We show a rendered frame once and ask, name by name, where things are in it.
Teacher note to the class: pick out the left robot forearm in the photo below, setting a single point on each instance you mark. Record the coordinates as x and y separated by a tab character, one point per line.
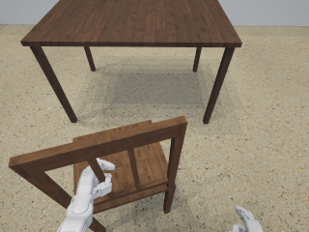
79	214

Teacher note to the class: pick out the right robot hand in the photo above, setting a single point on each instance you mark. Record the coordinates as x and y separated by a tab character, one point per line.
251	225

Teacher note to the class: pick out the chair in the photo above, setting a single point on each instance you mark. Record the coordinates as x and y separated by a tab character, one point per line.
141	169

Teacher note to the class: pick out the left robot hand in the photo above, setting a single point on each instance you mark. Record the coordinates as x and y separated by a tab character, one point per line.
88	181

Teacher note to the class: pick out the table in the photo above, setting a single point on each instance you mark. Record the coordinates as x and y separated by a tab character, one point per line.
134	23

